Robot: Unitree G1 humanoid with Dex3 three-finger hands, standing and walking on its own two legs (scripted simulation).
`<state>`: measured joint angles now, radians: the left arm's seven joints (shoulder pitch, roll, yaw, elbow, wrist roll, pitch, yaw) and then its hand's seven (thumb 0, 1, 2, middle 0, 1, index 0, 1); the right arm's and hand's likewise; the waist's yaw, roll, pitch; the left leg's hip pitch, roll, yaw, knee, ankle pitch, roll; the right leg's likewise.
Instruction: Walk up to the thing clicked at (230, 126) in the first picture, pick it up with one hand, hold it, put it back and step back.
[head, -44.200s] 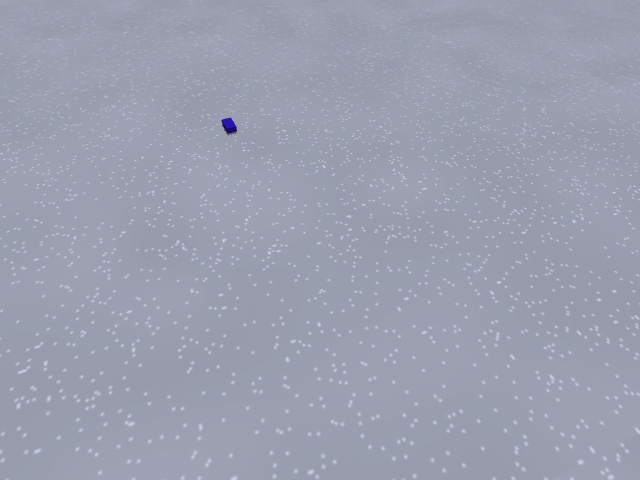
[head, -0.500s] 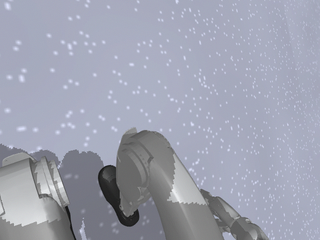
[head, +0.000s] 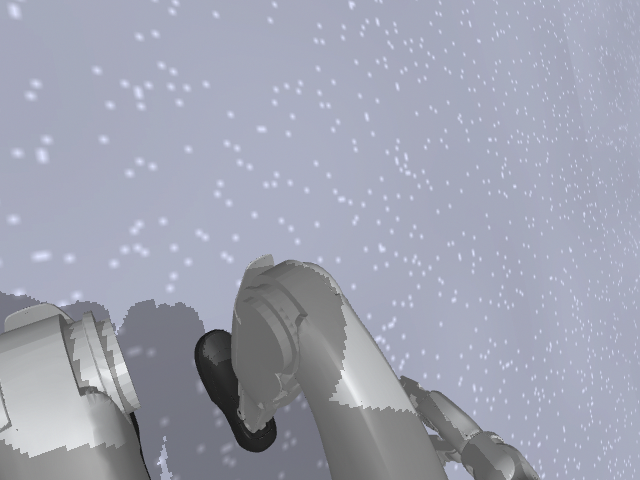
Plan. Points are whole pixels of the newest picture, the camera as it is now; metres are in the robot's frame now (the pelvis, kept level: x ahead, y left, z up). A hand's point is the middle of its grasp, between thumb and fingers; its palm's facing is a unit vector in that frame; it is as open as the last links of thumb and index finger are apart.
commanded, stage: withdraw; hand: left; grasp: from above
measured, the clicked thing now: out of the picture +0.42 +0.40 -0.31
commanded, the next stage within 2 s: home in 0.96 s
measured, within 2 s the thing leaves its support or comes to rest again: neither
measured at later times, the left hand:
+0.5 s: hand out of the picture +0.44 +0.44 -0.14, palm faces -0.28 -0.09 -0.96, open 14.1 cm
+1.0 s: hand out of the picture +0.41 +0.38 -0.16, palm faces -0.42 -0.15 -0.89, open 14.0 cm
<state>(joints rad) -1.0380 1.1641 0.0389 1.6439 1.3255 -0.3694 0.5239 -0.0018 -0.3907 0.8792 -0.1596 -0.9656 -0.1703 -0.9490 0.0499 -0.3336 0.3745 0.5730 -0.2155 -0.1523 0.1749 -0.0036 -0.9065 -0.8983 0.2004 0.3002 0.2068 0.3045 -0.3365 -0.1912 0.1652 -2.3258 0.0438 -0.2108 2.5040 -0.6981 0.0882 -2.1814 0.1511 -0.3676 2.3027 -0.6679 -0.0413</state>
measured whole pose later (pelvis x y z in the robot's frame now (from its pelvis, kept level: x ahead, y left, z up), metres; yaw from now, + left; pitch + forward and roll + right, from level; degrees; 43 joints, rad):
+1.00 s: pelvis -0.01 -0.01 +0.02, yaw +6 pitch +33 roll -13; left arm -1.01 0.90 0.02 1.43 1.25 -0.30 0.36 0.00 -0.49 0.97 -0.11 -0.97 -0.10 -0.97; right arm 0.11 -0.31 0.20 0.64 -0.13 -0.01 0.10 0.00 -0.90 -0.90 0.20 0.30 0.20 0.30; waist -0.26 -0.07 0.01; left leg -2.32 0.01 -0.10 2.36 -0.63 0.08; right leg -2.19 0.11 -0.26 2.24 -0.65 -0.05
